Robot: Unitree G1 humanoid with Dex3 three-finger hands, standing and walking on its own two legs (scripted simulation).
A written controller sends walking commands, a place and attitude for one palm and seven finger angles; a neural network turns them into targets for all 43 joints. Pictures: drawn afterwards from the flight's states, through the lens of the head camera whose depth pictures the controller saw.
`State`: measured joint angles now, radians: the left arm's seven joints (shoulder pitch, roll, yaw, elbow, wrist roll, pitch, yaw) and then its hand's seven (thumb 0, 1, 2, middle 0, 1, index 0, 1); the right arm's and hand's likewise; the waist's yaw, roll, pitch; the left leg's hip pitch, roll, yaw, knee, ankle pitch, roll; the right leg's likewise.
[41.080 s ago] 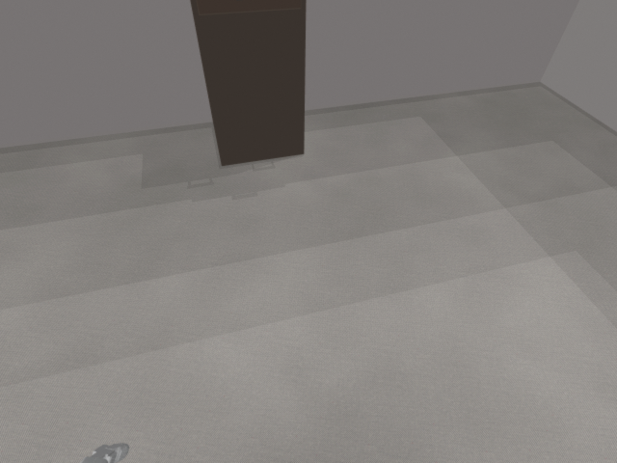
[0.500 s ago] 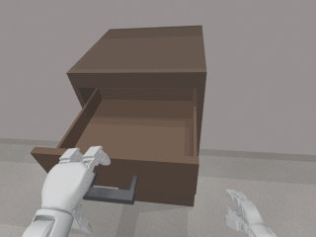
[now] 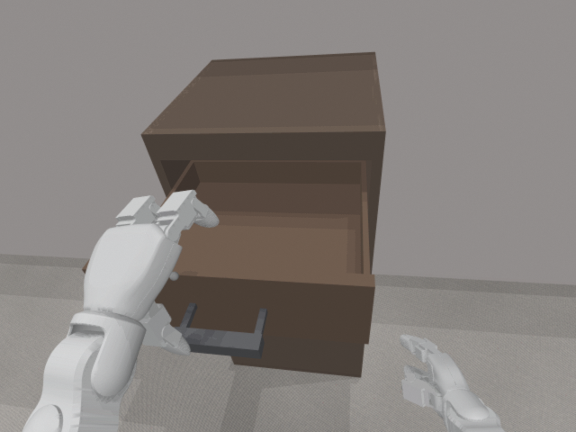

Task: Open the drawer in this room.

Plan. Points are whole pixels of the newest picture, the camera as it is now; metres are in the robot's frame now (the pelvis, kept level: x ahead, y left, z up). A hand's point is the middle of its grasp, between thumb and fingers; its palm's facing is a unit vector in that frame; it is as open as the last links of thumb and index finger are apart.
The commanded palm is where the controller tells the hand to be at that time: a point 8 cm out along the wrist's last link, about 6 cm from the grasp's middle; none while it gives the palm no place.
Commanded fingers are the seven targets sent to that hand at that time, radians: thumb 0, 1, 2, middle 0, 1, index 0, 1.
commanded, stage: lift the hand off the handle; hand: left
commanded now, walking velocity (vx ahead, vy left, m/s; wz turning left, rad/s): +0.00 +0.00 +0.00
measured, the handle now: (221, 327) +0.24 +0.15 +0.05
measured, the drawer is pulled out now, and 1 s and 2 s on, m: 0.29 0.29 0.29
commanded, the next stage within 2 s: draw the hand back to the body in 0.10 s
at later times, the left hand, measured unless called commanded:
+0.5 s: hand (153, 285) +0.20 +0.18 +0.19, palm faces +0.25 -0.16 -0.95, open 13.8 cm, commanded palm +0.15 +0.19 +0.25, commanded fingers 0.00 -0.50 0.30 -0.30 -1.20 -0.30 -1.20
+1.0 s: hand (143, 276) +0.19 +0.18 +0.22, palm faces +0.33 -0.86 -0.39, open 13.4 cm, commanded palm +0.15 +0.22 +0.24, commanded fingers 0.00 -0.12 0.47 -0.27 -0.95 -0.27 -0.95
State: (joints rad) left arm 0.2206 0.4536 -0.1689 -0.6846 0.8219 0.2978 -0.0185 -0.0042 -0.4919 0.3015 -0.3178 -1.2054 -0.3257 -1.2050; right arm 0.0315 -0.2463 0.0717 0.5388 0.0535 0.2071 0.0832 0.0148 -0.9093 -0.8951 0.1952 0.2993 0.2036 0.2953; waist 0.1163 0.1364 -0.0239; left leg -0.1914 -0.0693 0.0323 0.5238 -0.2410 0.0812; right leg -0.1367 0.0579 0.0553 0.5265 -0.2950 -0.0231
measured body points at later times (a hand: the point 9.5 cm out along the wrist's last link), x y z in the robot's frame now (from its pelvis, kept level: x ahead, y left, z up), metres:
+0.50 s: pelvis -0.01 -0.02 +0.00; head -0.05 -0.08 +0.44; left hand +0.18 +0.19 +0.24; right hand +0.23 -0.21 -0.08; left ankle +0.03 +0.06 -0.73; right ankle +0.00 -0.11 -0.73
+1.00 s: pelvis +0.02 -0.02 +0.00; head +0.00 -0.04 +0.45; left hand +0.17 +0.22 +0.24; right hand +0.24 -0.21 -0.06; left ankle +0.03 +0.06 -0.73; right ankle +0.00 -0.11 -0.73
